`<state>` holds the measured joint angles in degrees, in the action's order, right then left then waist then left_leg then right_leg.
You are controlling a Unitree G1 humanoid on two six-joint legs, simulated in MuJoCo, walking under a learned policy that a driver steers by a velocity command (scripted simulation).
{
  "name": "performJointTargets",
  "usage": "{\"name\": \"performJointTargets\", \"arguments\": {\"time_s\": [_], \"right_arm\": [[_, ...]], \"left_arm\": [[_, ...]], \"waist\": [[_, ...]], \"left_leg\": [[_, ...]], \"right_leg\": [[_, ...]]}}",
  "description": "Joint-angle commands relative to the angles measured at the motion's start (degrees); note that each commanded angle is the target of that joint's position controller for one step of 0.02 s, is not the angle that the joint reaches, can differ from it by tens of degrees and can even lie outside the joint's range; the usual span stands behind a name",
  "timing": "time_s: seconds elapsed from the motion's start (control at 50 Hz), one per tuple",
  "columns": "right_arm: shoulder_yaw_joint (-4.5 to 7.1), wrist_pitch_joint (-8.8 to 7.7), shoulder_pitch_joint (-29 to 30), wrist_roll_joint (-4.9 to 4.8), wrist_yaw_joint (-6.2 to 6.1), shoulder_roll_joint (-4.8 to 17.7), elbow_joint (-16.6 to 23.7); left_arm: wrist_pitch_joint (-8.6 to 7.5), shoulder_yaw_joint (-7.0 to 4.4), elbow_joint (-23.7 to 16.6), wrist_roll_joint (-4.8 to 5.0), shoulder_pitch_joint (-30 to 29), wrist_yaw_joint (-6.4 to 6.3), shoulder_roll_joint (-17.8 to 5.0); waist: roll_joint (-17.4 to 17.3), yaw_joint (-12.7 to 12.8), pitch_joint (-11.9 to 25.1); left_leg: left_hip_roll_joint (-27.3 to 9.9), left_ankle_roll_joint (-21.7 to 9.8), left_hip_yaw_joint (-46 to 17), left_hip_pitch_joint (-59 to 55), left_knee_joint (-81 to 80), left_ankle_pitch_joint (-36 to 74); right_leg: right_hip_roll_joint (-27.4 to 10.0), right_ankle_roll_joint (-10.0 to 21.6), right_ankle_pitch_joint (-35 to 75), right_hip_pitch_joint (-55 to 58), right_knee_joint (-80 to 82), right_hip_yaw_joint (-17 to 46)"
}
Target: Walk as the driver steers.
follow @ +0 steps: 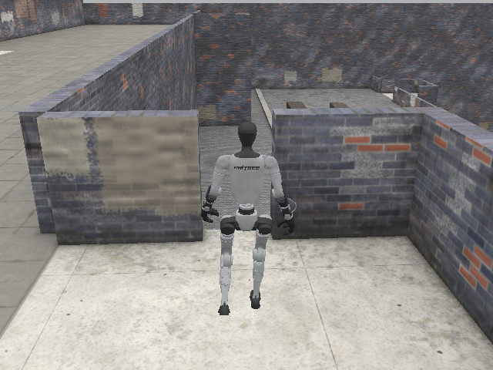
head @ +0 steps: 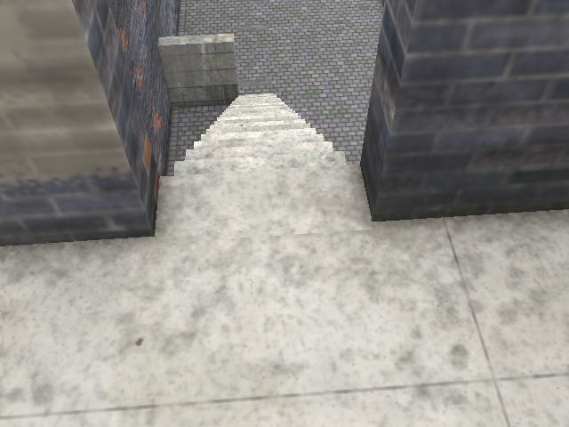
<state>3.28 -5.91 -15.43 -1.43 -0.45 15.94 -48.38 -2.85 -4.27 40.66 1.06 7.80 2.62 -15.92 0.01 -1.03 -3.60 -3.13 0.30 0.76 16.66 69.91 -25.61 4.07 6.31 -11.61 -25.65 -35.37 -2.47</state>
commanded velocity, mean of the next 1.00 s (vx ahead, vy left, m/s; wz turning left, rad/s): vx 0.50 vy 0.00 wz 0.13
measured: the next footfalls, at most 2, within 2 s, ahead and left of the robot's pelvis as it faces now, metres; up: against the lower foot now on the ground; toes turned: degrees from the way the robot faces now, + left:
left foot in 0.44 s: +0.44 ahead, +0.12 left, +0.00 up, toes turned -3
right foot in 0.96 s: +0.76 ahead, -0.07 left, +0.00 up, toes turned +10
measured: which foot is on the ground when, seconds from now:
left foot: up 0.00-0.42, down 0.44-1.00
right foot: down 0.00-0.44, up 0.46-0.94, down 0.96-1.00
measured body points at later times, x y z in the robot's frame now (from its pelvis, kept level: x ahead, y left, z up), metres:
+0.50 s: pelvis +0.30 +0.04 +0.00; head +0.33 +0.05 +0.45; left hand +0.36 +0.33 -0.12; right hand +0.48 -0.22 -0.08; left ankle +0.40 +0.12 -0.72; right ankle +0.10 -0.06 -0.66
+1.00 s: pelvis +0.60 +0.02 +0.00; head +0.62 +0.03 +0.45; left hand +0.77 +0.28 -0.08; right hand +0.64 -0.25 -0.12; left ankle +0.40 +0.12 -0.70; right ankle +0.72 -0.08 -0.72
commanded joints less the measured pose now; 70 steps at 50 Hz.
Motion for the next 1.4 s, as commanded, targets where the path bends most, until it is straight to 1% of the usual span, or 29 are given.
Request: {"name": "performJointTargets", "arguments": {"time_s": [0.02,0.2,0.32,0.42,0.44,0.46,0.48,0.52,0.54,0.58,0.7,0.72,0.74,0.8,0.94,0.96,0.98,1.0,1.02,1.04,1.12,1.14,1.16,1.18,1.2,1.32,1.34,1.38,1.4], "right_arm": [[1.65,-2.90,3.44,1.03,-0.28,7.57,6.83],[0.27,-0.34,12.08,2.13,0.38,2.66,10.03],[0.06,-1.27,19.26,0.41,2.15,4.58,12.49],[1.31,-0.86,8.48,0.75,3.14,7.61,11.41],[2.23,-0.72,0.94,1.21,2.67,9.92,9.80],[3.59,-0.69,-6.73,1.99,2.15,15.44,9.38],[3.22,-0.27,-9.14,1.73,2.24,14.48,8.13],[2.09,0.71,-5.20,1.60,1.17,10.06,9.60],[1.71,1.17,-2.56,1.89,0.80,9.56,10.33],[1.09,1.02,-0.37,2.52,0.77,8.92,11.24],[1.62,2.15,-1.71,1.01,-0.28,11.50,10.49],[-0.42,-0.54,-7.97,7.49,2.68,6.64,7.72],[0.07,-1.46,-9.31,6.64,5.04,5.92,8.06],[0.71,-2.08,-10.68,4.34,6.77,8.49,8.19],[1.42,0.08,-9.97,4.46,5.23,11.33,4.76],[0.61,1.61,-10.51,-2.52,3.17,7.71,3.96],[0.21,2.07,-9.53,-2.20,1.95,6.39,5.22],[0.81,1.64,-17.74,-3.49,0.43,5.66,5.20],[1.73,1.48,-18.74,-1.62,0.71,10.78,4.32],[2.01,2.10,-9.61,-1.16,1.08,10.36,6.10],[-0.71,4.13,-4.10,-0.36,1.62,-0.46,7.78],[-2.06,1.93,-4.70,8.12,3.75,-0.51,7.23],[-1.48,1.72,-7.65,8.73,4.36,0.40,5.81],[-0.71,3.68,-5.87,-3.48,2.86,0.14,5.99],[-1.32,4.23,-5.43,-4.95,2.49,0.39,5.94],[-1.10,4.47,1.81,-1.58,0.66,1.15,9.01],[-3.50,1.24,2.20,7.16,2.25,0.81,7.67],[-0.63,-1.68,-1.08,5.58,1.62,6.11,6.64],[0.74,0.55,-13.42,-2.96,-1.11,6.51,6.37]], "left_arm": [[-1.25,-1.75,-2.66,-0.12,5.57,-0.51,-6.01],[-1.46,-1.50,-1.06,-0.13,9.92,-2.81,-7.02],[-1.46,-1.43,2.03,-0.48,14.35,-2.90,-8.59],[-0.69,-2.05,2.33,-1.07,10.97,-3.75,-10.97],[-0.54,-1.52,1.64,-1.81,10.60,-4.16,-10.47],[-1.28,-0.06,-0.33,-2.87,14.65,-4.13,-6.74],[-3.08,1.35,0.01,-2.88,17.57,-3.06,-3.78],[-5.53,0.72,-2.52,-0.03,5.29,-1.20,-9.59],[-5.65,1.17,-3.12,-1.02,3.16,-1.22,-8.98],[-4.73,1.14,-3.58,-3.54,5.02,-1.32,-8.82],[-2.93,2.86,-6.75,-3.40,-2.53,-2.46,-5.54],[-0.62,5.72,-4.37,-7.17,2.93,-0.24,2.08],[0.34,5.13,-3.17,-7.15,4.28,0.16,-0.21],[0.26,4.43,-5.35,-5.30,-5.61,-0.78,-4.84],[-2.92,5.16,-5.53,-3.70,-13.45,-1.02,-4.31],[-3.87,1.96,-4.49,3.45,-1.93,-0.73,-8.10],[-4.40,1.10,-1.89,4.39,8.25,-0.43,-11.97],[-3.51,-0.79,-0.21,4.64,16.91,0.36,-16.05],[-1.19,-0.90,1.50,4.90,19.40,1.46,-13.98],[-0.03,0.22,1.98,3.28,18.77,1.41,-8.33],[1.90,0.90,3.63,-0.04,10.10,-0.15,-4.69],[-3.20,1.53,0.75,-4.75,5.50,-1.74,-1.40],[-4.75,1.18,1.16,-4.38,4.30,-2.47,-1.78],[-2.19,0.18,5.91,2.80,11.88,-0.90,-5.57],[-0.83,-0.56,5.72,4.16,12.72,-0.11,-6.33],[2.50,-1.93,2.78,1.33,10.06,0.41,-7.81],[-1.98,-0.58,0.68,-8.03,1.88,0.54,-4.97],[-3.82,0.68,2.66,-4.84,4.49,-1.14,-2.62],[-0.82,-0.27,4.45,3.66,14.37,-1.49,-4.91]], "waist": [[-0.30,1.79,8.50],[3.70,3.50,4.49],[4.56,6.97,0.88],[5.92,0.06,7.50],[2.91,-3.83,12.63],[-6.74,-3.95,21.06],[-16.88,-2.77,24.04],[-5.49,-5.07,11.24],[-0.56,-3.37,7.38],[-1.15,0.54,6.44],[-2.17,0.23,5.70],[-9.58,-0.14,11.87],[-7.87,-0.28,5.78],[-3.79,-2.70,3.50],[-6.79,-3.84,1.77],[-12.65,1.89,7.57],[-10.13,5.77,15.30],[10.48,6.53,29.20],[15.36,7.29,32.72],[9.33,9.00,21.94],[8.54,2.16,5.69],[10.90,1.29,-0.31],[9.62,-0.33,1.75],[5.83,-0.35,2.98],[5.13,0.32,3.00],[5.48,0.57,2.73],[-5.17,-2.23,0.78],[-2.74,-3.09,7.38],[-3.32,-3.38,13.60]], "left_leg": [[-3.77,-1.23,-5.94,24.41,0.66,5.85],[-1.74,2.50,-2.40,17.46,-29.18,29.94],[-0.88,-1.28,-2.03,22.82,-38.65,29.56],[4.92,-6.99,2.37,7.23,-40.84,20.55],[4.08,-9.27,0.04,-5.70,-41.22,23.15],[-8.48,-16.51,-20.96,-26.93,-40.67,23.39],[-16.23,-22.61,-44.71,-38.41,-49.48,14.22],[-13.58,-18.08,-36.90,-28.91,-54.30,5.72],[-11.46,-17.18,-31.24,-20.78,-54.63,13.89],[-8.41,-17.33,-25.54,-11.58,-56.70,26.98],[-1.52,-14.12,-14.75,-2.02,-55.96,32.64],[-0.53,-15.04,-15.07,-2.98,-54.91,18.55],[-1.93,-15.14,-18.28,-3.33,-55.75,16.28],[-4.69,-15.86,-22.73,-7.30,-52.91,18.65],[-6.13,-13.07,-24.32,-11.40,-47.54,32.93],[3.10,-6.23,-18.29,-13.96,-37.23,50.05],[4.98,-3.19,-15.31,-4.52,-24.97,48.76],[10.91,0.45,-9.04,12.51,-2.58,20.63],[10.18,0.59,-9.59,23.02,4.19,-6.40],[6.72,-0.64,-8.94,30.47,4.94,-4.94],[-0.04,-1.07,-3.25,21.65,-5.21,3.13],[0.01,-0.97,-3.10,19.33,-6.76,2.50],[0.40,-1.24,-1.87,15.77,-9.40,5.84],[-0.41,-0.07,-0.59,13.03,-16.74,8.01],[0.47,1.26,1.24,8.79,-21.91,13.19],[0.92,-0.08,-0.25,3.74,-33.43,19.31],[-0.15,-2.53,-3.83,5.96,-34.79,22.30],[0.91,-5.01,-2.66,-4.63,-39.58,20.46],[-8.67,-3.99,-13.04,-12.07,-45.34,18.69]], "right_leg": [[-16.09,11.40,9.93,24.81,19.31,26.32],[-9.08,7.06,18.76,13.35,22.49,12.64],[-15.73,5.91,14.56,25.82,21.12,14.79],[-14.84,1.72,46.10,29.61,8.25,8.71],[-12.59,-0.05,46.71,24.38,-3.71,6.41],[-6.75,-3.48,26.60,5.95,-24.79,3.10],[1.25,-5.88,-19.29,-11.50,-37.64,5.92],[-4.53,-4.77,-12.31,-21.13,-39.77,9.55],[-6.62,-5.22,-8.86,-19.36,-36.39,8.26],[-8.31,-6.90,-5.18,-12.69,-31.35,8.15],[-5.73,-11.01,7.65,-6.91,-7.72,4.67],[-5.23,-11.97,11.01,-5.03,-13.09,4.95],[-7.14,-11.20,12.01,-9.97,-11.87,6.45],[-7.73,-10.46,12.52,-12.92,-3.57,6.18],[-4.16,-5.63,12.00,-3.41,9.73,0.10],[-4.59,-4.77,15.57,6.81,11.21,0.97],[-13.75,-1.77,26.44,22.34,5.71,8.43],[-28.65,7.05,34.50,45.43,4.09,27.08],[-30.06,8.27,26.18,51.20,7.68,38.05],[-25.81,6.30,17.81,44.82,6.92,29.57],[-18.38,5.56,12.77,15.02,19.07,14.94],[-18.63,8.25,1.39,3.82,25.47,15.30],[-18.05,8.30,-1.66,2.17,27.20,13.96],[-14.45,5.12,8.60,6.51,23.04,8.27],[-12.73,3.93,9.81,3.81,23.90,4.63],[-16.53,4.02,17.54,10.04,18.64,7.52],[-19.99,6.42,9.55,5.69,17.41,11.93],[-14.60,4.28,4.33,8.37,7.85,8.62],[-6.14,-0.39,7.11,10.44,-8.73,-1.97]]}}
